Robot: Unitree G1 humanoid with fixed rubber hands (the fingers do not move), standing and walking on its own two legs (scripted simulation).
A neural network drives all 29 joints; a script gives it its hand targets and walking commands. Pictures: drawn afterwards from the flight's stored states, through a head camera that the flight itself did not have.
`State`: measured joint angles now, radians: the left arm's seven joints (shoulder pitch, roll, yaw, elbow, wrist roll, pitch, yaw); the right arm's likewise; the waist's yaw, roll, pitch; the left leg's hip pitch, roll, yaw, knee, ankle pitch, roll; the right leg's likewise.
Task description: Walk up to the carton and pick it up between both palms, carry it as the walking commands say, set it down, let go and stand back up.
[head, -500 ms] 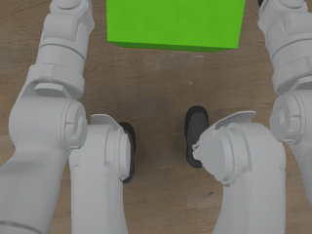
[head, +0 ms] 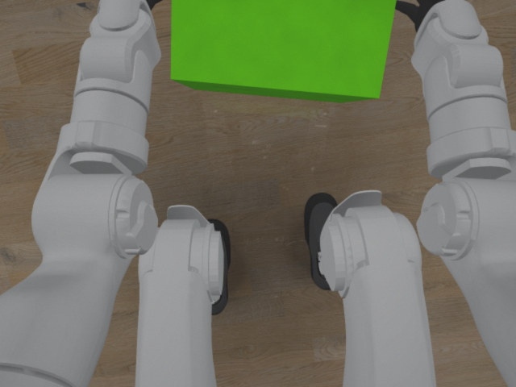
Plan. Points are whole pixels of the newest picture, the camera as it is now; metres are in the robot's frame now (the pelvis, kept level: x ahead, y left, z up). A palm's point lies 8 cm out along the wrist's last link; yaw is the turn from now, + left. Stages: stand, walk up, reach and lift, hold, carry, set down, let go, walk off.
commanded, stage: reach and lift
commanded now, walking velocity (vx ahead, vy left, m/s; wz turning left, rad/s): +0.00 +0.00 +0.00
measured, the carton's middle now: (277, 27) +0.55 -0.05 -0.22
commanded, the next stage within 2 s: none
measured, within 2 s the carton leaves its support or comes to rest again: neither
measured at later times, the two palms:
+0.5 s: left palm out of the picture +0.55 +0.12 -0.06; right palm out of the picture +0.51 -0.22 -0.06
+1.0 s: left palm out of the picture +0.53 +0.12 +0.01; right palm out of the picture +0.50 -0.22 +0.01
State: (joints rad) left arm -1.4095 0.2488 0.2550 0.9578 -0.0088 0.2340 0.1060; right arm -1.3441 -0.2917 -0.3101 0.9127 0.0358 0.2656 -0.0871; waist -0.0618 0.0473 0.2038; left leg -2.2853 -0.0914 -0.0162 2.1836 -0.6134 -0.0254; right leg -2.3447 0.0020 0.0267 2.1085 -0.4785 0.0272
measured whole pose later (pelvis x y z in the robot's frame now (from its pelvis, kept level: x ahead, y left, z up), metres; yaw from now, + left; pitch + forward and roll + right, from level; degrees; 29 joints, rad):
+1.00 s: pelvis +0.01 +0.00 +0.09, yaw +1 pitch +48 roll +1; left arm -1.15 0.10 0.39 0.76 0.15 0.35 0.07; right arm -1.09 -0.08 -0.49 0.66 -0.16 0.38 -0.12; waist -0.06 0.03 -0.15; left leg -2.13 -0.12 -0.05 1.83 -0.55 -0.04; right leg -2.19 0.05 0.06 1.78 -0.44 0.04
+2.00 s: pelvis +0.03 -0.01 +0.21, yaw +0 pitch +41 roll +1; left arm -0.88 0.02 0.41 0.73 0.21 0.34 0.03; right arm -0.83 0.01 -0.45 0.66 -0.19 0.36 -0.16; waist -0.05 0.02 -0.26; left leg -1.66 -0.11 -0.08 1.45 -0.50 -0.04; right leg -1.72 0.08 0.09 1.41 -0.40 0.04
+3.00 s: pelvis +0.08 +0.00 +0.35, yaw +0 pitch +25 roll +0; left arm -0.51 -0.08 0.39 0.55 0.27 0.37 -0.04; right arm -0.47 0.10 -0.45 0.47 -0.28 0.40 0.04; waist -0.06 0.03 -0.20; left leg -0.92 -0.09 -0.13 0.82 -0.33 0.00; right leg -0.95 0.05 0.10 0.78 -0.26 0.03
